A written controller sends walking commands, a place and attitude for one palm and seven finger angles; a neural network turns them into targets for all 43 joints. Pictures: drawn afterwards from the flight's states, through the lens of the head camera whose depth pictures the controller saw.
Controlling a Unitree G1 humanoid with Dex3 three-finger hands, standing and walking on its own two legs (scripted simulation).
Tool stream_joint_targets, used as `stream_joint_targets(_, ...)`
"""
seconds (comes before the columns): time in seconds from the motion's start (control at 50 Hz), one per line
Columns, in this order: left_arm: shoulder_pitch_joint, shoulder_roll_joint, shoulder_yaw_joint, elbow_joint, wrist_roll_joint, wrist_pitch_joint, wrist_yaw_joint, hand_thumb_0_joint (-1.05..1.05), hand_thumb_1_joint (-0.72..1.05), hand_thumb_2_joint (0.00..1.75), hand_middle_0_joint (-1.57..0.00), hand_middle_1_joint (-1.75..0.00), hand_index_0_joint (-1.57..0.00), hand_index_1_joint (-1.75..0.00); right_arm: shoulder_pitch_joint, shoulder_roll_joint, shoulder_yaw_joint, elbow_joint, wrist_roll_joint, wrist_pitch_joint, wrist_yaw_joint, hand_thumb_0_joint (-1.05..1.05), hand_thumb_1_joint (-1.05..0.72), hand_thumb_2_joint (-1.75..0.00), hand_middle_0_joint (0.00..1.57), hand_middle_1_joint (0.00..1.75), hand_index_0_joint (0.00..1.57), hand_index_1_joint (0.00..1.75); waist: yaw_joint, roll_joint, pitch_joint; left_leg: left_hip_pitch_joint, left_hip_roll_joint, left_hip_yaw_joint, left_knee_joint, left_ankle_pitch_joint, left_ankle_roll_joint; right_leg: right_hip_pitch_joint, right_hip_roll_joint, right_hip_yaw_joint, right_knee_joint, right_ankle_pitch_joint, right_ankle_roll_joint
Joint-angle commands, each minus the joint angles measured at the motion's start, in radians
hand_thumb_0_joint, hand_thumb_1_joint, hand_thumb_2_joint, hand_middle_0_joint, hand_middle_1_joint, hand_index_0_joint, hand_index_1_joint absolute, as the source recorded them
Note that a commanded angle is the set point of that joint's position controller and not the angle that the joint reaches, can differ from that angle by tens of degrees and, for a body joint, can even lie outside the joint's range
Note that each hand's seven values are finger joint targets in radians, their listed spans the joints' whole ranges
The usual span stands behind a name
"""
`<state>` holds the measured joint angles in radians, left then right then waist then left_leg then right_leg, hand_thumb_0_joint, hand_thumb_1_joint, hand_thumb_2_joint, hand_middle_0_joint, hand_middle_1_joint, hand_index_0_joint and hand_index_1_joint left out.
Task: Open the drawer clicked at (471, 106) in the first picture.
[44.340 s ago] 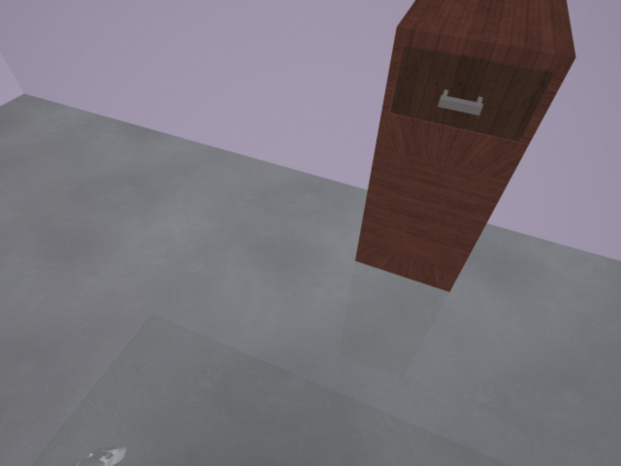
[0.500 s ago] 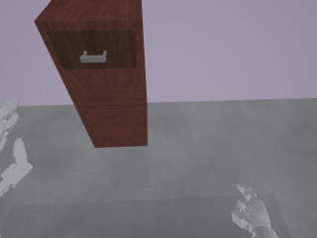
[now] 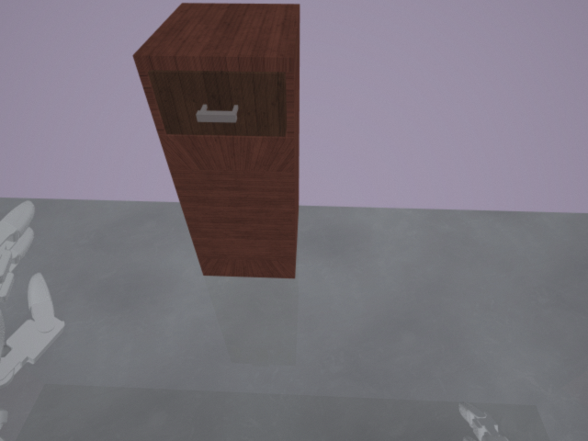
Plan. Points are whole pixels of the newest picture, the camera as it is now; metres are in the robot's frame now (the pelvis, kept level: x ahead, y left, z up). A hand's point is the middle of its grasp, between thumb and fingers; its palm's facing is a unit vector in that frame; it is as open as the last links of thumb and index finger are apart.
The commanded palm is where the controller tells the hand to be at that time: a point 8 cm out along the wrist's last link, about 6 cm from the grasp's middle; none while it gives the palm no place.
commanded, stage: stop stepping back and stand still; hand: left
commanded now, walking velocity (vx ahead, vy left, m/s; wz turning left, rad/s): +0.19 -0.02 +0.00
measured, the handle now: (218, 112) +0.88 +0.24 +0.01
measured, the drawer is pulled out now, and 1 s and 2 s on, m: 0.00 0.00 0.00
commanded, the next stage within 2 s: let the arm hang, fingers relaxed in 0.70 s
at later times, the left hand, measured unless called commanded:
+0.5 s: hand (35, 281) +0.23 +0.27 +0.19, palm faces +0.42 -0.78 -0.46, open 7.5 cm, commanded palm +0.16 +0.31 +0.20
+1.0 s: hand (115, 430) +0.16 +0.27 -0.09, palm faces +0.03 -0.93 -0.37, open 7.4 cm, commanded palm none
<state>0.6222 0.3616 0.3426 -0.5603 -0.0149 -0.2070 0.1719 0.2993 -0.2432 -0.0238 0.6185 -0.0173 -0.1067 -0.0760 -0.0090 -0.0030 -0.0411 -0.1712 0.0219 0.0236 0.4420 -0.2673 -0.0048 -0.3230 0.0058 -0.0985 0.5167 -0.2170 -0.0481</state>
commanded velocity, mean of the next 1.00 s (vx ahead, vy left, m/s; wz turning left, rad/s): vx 0.02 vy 0.00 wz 0.00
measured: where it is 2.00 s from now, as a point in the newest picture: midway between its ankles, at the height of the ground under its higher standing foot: outside the picture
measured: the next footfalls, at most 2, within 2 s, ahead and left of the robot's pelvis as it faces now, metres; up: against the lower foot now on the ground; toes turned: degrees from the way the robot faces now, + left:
none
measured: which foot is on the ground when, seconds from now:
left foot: down 0.00-1.00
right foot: down 0.00-1.00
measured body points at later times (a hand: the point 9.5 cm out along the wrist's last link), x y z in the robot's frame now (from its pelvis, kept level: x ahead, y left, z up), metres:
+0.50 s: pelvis +0.04 +0.03 +0.00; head +0.05 +0.04 +0.45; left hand +0.20 +0.31 +0.21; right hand +0.21 -0.19 -0.09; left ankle +0.03 +0.14 -0.74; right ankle +0.03 -0.07 -0.74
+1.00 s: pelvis +0.01 +0.04 -0.01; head +0.02 +0.02 +0.44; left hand +0.16 +0.32 -0.07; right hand +0.17 -0.22 -0.12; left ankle +0.03 +0.14 -0.74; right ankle +0.03 -0.07 -0.74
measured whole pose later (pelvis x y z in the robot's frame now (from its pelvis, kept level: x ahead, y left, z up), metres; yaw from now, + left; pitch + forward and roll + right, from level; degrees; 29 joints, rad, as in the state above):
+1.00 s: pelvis +0.01 +0.04 -0.01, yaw +1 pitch +1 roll +1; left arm 0.29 0.28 0.06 0.48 0.04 0.04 0.00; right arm 0.14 -0.31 -0.01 0.79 -0.02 -0.02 0.01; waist -0.02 0.05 0.00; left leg -0.31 -0.02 0.07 0.58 -0.28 0.04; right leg -0.32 -0.02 -0.03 0.61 -0.30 -0.01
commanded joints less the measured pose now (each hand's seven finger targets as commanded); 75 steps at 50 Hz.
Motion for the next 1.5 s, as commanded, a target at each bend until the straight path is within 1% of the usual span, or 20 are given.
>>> stream_joint_targets(0.0, -0.079, 0.172, 0.153, -0.238, 0.007, -0.052, 0.036, 0.0, 0.9, 0.9, -0.2, -0.3, -0.2, -0.3, -0.151, -0.09, -0.018, -0.162, 0.004, -0.071, -0.01, 0.0, -0.9, -0.9, 0.2, 0.3, 0.2, 0.3, 0.005, 0.19, 0.051, -0.33, 0.15, -0.162, -0.199, -0.444, 0.111, 0.162, -0.008, 0.078, 0.048, -0.194, 0.047)
stream_joint_targets(0.06, -0.126, 0.178, 0.149, -0.186, 0.008, -0.049, 0.032, 0.0, 0.9, 0.9, -0.2, -0.3, -0.2, -0.3, -0.153, -0.093, -0.024, -0.142, 0.002, -0.078, -0.012, 0.0, -0.9, -0.9, 0.2, 0.3, 0.2, 0.3, -0.002, 0.041, 0.093, -0.332, 0.061, -0.081, -0.006, -0.308, 0.076, 0.115, -0.062, 0.223, -0.114, -0.269, 0.011)
stream_joint_targets(0.1, -0.133, 0.178, 0.144, -0.143, 0.004, -0.053, 0.019, 0.0, 0.9, 0.9, -0.2, -0.3, -0.2, -0.3, -0.15, -0.083, -0.03, -0.133, 0.013, -0.064, 0.006, 0.0, -0.9, -0.9, 0.2, 0.3, 0.2, 0.3, -0.003, -0.129, 0.045, -0.337, -0.02, 0.014, 0.292, -0.187, 0.037, 0.137, -0.241, 0.524, -0.286, -0.343, -0.08)
stream_joint_targets(0.14, -0.184, 0.167, 0.124, -0.138, 0.005, -0.063, 0.008, 0.0, 0.9, 0.9, -0.2, -0.3, -0.2, -0.3, -0.169, -0.086, -0.034, -0.131, 0.016, -0.05, 0.018, 0.0, -0.9, -0.9, 0.2, 0.3, 0.2, 0.3, 0.003, -0.111, 0.051, -0.359, 0.0, -0.03, 0.474, -0.219, 0.026, 0.106, -0.332, 0.602, -0.348, -0.326, -0.135)
stream_joint_targets(0.2, -0.169, 0.176, 0.128, -0.18, -0.002, -0.068, -0.002, 0.0, 0.9, 0.9, -0.2, -0.3, -0.2, -0.3, -0.161, -0.061, -0.007, -0.143, 0.011, -0.04, 0.025, 0.0, -0.9, -0.9, 0.2, 0.3, 0.2, 0.3, -0.004, -0.125, 0.02, -0.189, 0.039, -0.018, 0.248, -0.125, 0.034, 0.03, -0.274, 0.347, -0.263, -0.108, -0.118)
stream_joint_targets(0.24, -0.134, 0.185, 0.138, -0.212, -0.009, -0.069, 0.0, 0.0, 0.9, 0.9, -0.2, -0.3, -0.2, -0.3, -0.163, -0.063, -0.001, -0.145, 0.009, -0.04, 0.016, 0.0, -0.9, -0.9, 0.2, 0.3, 0.2, 0.3, -0.013, -0.047, -0.012, -0.022, 0.007, 0.018, 0.047, -0.006, 0.027, -0.027, -0.188, 0.227, -0.201, -0.162, -0.055)
stream_joint_targets(0.26, -0.122, 0.179, 0.129, -0.246, -0.014, -0.072, -0.001, 0.0, 0.9, 0.9, -0.2, -0.3, -0.2, -0.3, -0.165, -0.066, 0.0, -0.156, 0.008, -0.041, 0.013, 0.0, -0.9, -0.9, 0.2, 0.3, 0.2, 0.3, -0.009, 0.029, 0.004, 0.001, 0.023, -0.026, -0.03, -0.016, 0.03, -0.042, -0.141, 0.199, -0.142, -0.19, -0.023)
stream_joint_targets(0.3, -0.112, 0.176, 0.142, -0.325, -0.012, -0.083, 0.007, 0.0, 0.9, 0.9, -0.2, -0.3, -0.2, -0.3, -0.17, -0.087, -0.005, -0.178, 0.006, -0.046, 0.017, 0.0, -0.9, -0.9, 0.2, 0.3, 0.2, 0.3, 0.013, 0.246, 0.011, -0.062, 0.228, -0.319, -0.208, -0.172, 0.111, -0.048, -0.02, 0.106, 0.073, -0.159, 0.043)
stream_joint_targets(0.32, -0.108, 0.192, 0.158, -0.35, -0.008, -0.084, 0.013, 0.0, 0.9, 0.9, -0.2, -0.3, -0.2, -0.3, -0.178, -0.075, -0.006, -0.187, 0.01, -0.056, 0.022, 0.0, -0.9, -0.9, 0.2, 0.3, 0.2, 0.3, 0.024, 0.225, -0.009, -0.117, 0.256, -0.33, -0.214, -0.127, 0.129, 0.015, 0.0, 0.082, 0.135, -0.129, 0.055)
stream_joint_targets(0.38, -0.054, 0.189, 0.169, -0.307, -0.002, -0.06, 0.011, 0.0, 0.9, 0.9, -0.2, -0.3, -0.2, -0.3, -0.165, -0.059, 0.003, -0.173, 0.012, -0.071, 0.018, 0.0, -0.9, -0.9, 0.2, 0.3, 0.2, 0.3, 0.018, 0.182, 0.009, -0.15, 0.206, -0.181, -0.148, 0.082, 0.09, 0.075, -0.019, 0.074, 0.09, -0.076, 0.058)
stream_joint_targets(0.44, -0.052, 0.177, 0.159, -0.275, -0.01, -0.058, 0.005, 0.0, 0.9, 0.9, -0.2, -0.3, -0.2, -0.3, -0.161, -0.073, -0.001, -0.167, 0.021, -0.075, 0.021, 0.0, -0.9, -0.9, 0.2, 0.3, 0.2, 0.3, 0.003, 0.101, -0.044, -0.096, 0.114, -0.061, -0.006, 0.372, 0.029, 0.185, -0.034, 0.1, -0.037, 0.268, 0.044)
stream_joint_targets(0.54, 0.006, 0.173, 0.16, -0.219, -0.03, -0.052, -0.001, 0.0, 0.9, 0.9, -0.2, -0.3, -0.2, -0.3, -0.155, -0.072, -0.008, -0.169, 0.029, -0.049, 0.029, 0.0, -0.9, -0.9, 0.2, 0.3, 0.2, 0.3, -0.009, -0.015, -0.162, -0.041, 0.048, -0.005, 0.096, 0.414, 0.0, 0.284, -0.114, 0.189, -0.047, 0.687, 0.011)
stream_joint_targets(0.76, 0.058, 0.195, 0.192, -0.268, -0.041, -0.049, -0.002, 0.0, 0.9, 0.9, -0.2, -0.3, -0.2, -0.3, -0.194, -0.067, -0.007, -0.203, 0.028, -0.013, 0.01, 0.0, -0.9, -0.9, 0.2, 0.3, 0.2, 0.3, 0.005, 0.064, -0.089, -0.031, 0.069, -0.037, -0.02, 0.344, 0.006, 0.213, -0.061, 0.151, -0.104, 0.358, 0.036)
stream_joint_targets(0.78, -0.119, 0.049, -0.259, 0.586, 0.059, 0.086, -0.14, 0.0, 0.9, 0.9, -0.2, -0.3, -0.2, -0.3, -0.232, -0.252, -0.064, 0.043, 0.039, -0.082, 0.096, 0.0, -0.9, -0.9, 0.2, 0.3, 0.2, 0.3, -0.049, 0.063, 0.058, -0.098, 0.084, -0.048, 0.12, 0.356, 0.021, 0.007, -0.123, 0.103, 0.02, 0.335, 0.017)
stream_joint_targets(0.82, -0.126, 0.015, -0.23, 0.637, 0.056, 0.188, -0.163, 0.0, 0.9, 0.9, -0.2, -0.3, -0.2, -0.3, -0.141, -0.203, -0.059, 0.056, 0.02, -0.004, 0.093, 0.0, -0.9, -0.9, 0.2, 0.3, 0.2, 0.3, -0.025, 0.089, 0.001, -0.089, 0.116, -0.067, 0.046, 0.288, 0.028, -0.02, -0.084, 0.131, 0.013, 0.106, 0.027)
stream_joint_targets(0.88, -0.224, 0.029, -0.24, 0.769, 0.057, 0.185, -0.172, 0.0, 0.9, 0.9, -0.2, -0.3, -0.2, -0.3, -0.149, -0.199, -0.032, 0.05, 0.005, 0.033, 0.089, 0.0, -0.9, -0.9, 0.2, 0.3, 0.2, 0.3, 0.005, -0.068, -0.037, -0.162, 0.127, -0.124, 0.024, 0.261, 0.077, 0.061, -0.064, 0.123, 0.046, 0.076, 0.025)
stream_joint_targets(0.94, -0.316, 0.082, -0.247, 0.953, 0.059, 0.189, -0.171, 0.0, 0.9, 0.9, -0.2, -0.3, -0.2, -0.3, -0.152, -0.198, -0.028, 0.069, 0.0, 0.059, 0.084, 0.0, -0.9, -0.9, 0.2, 0.3, 0.2, 0.3, -0.003, -0.249, -0.027, -0.111, 0.052, -0.088, 0.079, 0.137, 0.054, 0.058, -0.14, 0.218, -0.062, 0.121, -0.016)
stream_joint_targets(1.04, -0.374, 0.081, -0.285, 1.209, 0.042, 0.204, -0.163, 0.0, 0.9, 0.9, -0.2, -0.3, -0.2, -0.3, -0.155, -0.185, -0.007, 0.16, -0.007, 0.089, 0.081, 0.0, -0.9, -0.9, 0.2, 0.3, 0.2, 0.3, 0.007, 0.066, 0.025, -0.089, 0.07, -0.117, -0.038, 0.095, 0.053, 0.074, -0.1, 0.205, -0.098, -0.033, -0.006)
stream_joint_targets(1.1, -0.341, 0.058, -0.298, 1.345, 0.034, 0.204, -0.162, 0.0, 0.9, 0.9, -0.2, -0.3, -0.2, -0.3, -0.136, -0.162, 0.002, 0.22, -0.004, 0.095, 0.075, 0.0, -0.9, -0.9, 0.2, 0.3, 0.2, 0.3, 0.016, 0.168, 0.033, -0.127, 0.076, -0.127, -0.105, -0.029, 0.049, 0.141, -0.089, 0.188, -0.121, -0.057, -0.003)
stream_joint_targets(1.48, -0.364, 0.047, -0.301, 1.618, 0.03, 0.194, -0.15, 0.0, 0.9, 0.9, -0.2, -0.3, -0.2, -0.3, -0.004, -0.147, -0.017, 0.42, -0.001, 0.103, 0.059, 0.0, -0.9, -0.9, 0.2, 0.3, 0.2, 0.3, 0.0, -0.019, 0.125, -0.056, 0.088, -0.122, -0.161, -0.071, 0.054, 0.07, -0.105, 0.195, -0.228, -0.141, -0.01)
